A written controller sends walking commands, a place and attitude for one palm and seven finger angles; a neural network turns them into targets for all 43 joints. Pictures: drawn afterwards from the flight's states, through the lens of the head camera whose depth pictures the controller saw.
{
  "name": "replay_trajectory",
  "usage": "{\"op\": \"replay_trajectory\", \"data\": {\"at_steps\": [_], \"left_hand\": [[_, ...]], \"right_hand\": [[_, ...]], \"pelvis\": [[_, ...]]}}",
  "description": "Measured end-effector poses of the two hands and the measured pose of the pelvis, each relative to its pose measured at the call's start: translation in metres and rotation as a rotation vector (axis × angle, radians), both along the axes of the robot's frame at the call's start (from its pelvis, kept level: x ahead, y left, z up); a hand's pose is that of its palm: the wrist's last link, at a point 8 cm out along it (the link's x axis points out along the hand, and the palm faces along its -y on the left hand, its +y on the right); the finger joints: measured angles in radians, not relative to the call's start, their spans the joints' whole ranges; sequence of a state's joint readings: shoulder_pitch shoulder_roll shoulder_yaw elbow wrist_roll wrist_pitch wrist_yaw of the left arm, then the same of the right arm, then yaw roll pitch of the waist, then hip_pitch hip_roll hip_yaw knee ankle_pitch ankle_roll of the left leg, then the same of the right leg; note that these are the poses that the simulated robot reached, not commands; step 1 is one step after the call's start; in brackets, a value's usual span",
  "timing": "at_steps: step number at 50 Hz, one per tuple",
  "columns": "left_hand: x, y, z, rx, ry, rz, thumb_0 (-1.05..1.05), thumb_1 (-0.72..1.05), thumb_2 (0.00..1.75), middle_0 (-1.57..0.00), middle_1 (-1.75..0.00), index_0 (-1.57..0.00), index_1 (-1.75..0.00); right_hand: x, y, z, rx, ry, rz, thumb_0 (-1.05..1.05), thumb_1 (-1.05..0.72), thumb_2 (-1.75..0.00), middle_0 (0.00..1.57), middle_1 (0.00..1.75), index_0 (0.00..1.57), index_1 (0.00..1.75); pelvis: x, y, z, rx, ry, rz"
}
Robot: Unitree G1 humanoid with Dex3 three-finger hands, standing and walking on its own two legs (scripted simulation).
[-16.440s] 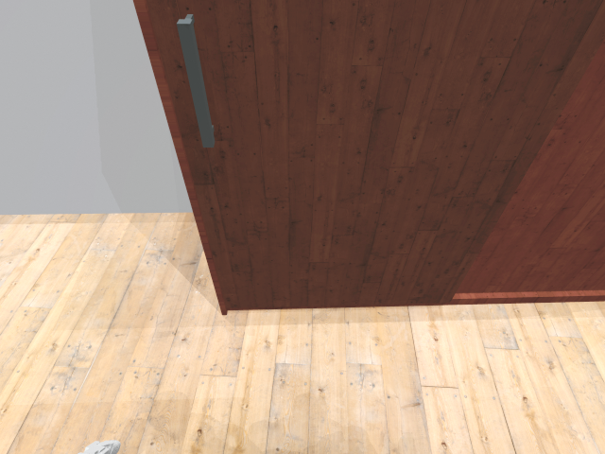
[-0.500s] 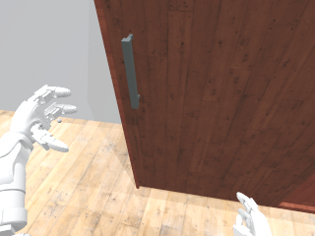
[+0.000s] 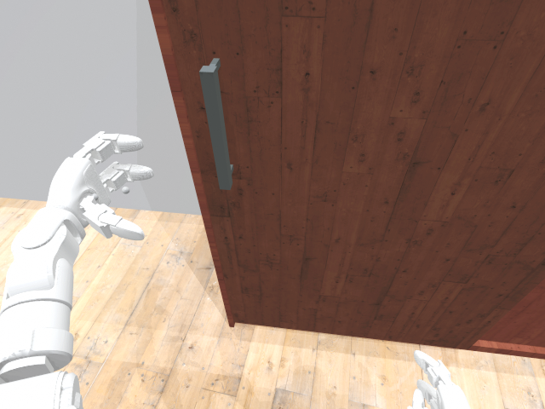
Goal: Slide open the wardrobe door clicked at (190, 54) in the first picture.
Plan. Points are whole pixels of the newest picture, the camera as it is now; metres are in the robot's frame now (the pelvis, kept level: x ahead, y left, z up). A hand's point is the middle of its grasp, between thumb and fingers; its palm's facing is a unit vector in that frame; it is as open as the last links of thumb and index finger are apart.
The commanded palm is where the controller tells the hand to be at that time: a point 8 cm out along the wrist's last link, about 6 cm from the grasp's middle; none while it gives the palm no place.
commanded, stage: move the hooked fingers beside the handle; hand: left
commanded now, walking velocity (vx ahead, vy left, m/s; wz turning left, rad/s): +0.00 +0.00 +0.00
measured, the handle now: (221, 129) +0.54 +0.14 +0.15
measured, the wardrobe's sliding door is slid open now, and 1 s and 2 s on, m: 0.00 0.00 0.00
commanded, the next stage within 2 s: feel for the door with the fingertips in 1.64 s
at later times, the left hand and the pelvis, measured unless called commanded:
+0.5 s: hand (157, 159) +0.43 +0.21 +0.16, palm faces -0.06 -1.00 -0.02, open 14.0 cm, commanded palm +0.41 +0.26 +0.16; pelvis +0.00 +0.00 +0.00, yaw +0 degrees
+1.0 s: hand (179, 142) +0.48 +0.19 +0.16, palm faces -0.06 -1.00 +0.00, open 14.0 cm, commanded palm +0.45 +0.25 +0.15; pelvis +0.01 +0.00 -0.01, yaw -2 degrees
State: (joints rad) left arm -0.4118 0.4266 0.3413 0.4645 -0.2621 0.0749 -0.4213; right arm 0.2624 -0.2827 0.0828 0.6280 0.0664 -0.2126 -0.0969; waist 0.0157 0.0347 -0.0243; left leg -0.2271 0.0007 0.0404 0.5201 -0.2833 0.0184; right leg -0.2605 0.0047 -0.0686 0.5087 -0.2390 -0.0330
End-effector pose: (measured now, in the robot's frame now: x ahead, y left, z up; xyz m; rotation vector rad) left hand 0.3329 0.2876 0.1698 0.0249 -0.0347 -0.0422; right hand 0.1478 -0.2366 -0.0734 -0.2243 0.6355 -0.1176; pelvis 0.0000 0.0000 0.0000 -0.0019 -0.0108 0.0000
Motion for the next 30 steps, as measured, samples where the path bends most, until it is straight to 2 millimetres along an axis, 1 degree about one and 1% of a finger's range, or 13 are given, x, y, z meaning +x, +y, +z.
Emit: {"op": "replay_trajectory", "data": {"at_steps": [7,13,20,26,30], "left_hand": [[0.018,-0.011,-0.001,-0.002,0.021,-0.004,-0.01,-0.51,0.3,-0.31,-1.2,-0.3,-1.2],[0.035,-0.011,-0.001,-0.006,0.031,0.008,-0.01,-0.5,0.3,-0.31,-1.2,-0.3,-1.2],[0.057,-0.012,-0.004,-0.004,0.054,0.005,-0.01,-0.5,0.3,-0.3,-1.2,-0.3,-1.2],[0.079,-0.022,-0.004,-0.012,0.052,-0.017,-0.01,-0.51,0.3,-0.3,-1.2,-0.3,-1.2],[0.095,-0.028,-0.007,-0.021,0.066,-0.017,-0.01,-0.51,0.3,-0.3,-1.2,-0.3,-1.2]], "right_hand": [[-0.003,0.001,-0.003,0.003,0.021,-0.008,0.02,-0.9,-0.9,0.2,0.3,0.21,0.3],[-0.014,-0.004,-0.006,-0.004,0.058,-0.03,0.02,-0.9,-0.9,0.2,0.3,0.21,0.3],[-0.035,-0.015,-0.014,-0.027,0.14,-0.061,0.01,-0.9,-0.9,0.2,0.3,0.21,0.3],[-0.057,-0.024,-0.021,-0.042,0.219,-0.092,0.01,-0.9,-0.9,0.2,0.3,0.21,0.3],[-0.072,-0.027,-0.024,-0.045,0.265,-0.119,0.01,-0.9,-0.9,0.2,0.3,0.21,0.3]], "pelvis": [[0.0,0.001,0.0,0.001,0.011,0.001],[0.001,0.0,0.0,0.001,0.024,-0.002],[0.002,-0.001,-0.001,-0.001,0.049,0.001],[0.003,0.0,-0.003,-0.002,0.073,0.001],[0.004,0.0,-0.004,-0.001,0.091,-0.006]]}}
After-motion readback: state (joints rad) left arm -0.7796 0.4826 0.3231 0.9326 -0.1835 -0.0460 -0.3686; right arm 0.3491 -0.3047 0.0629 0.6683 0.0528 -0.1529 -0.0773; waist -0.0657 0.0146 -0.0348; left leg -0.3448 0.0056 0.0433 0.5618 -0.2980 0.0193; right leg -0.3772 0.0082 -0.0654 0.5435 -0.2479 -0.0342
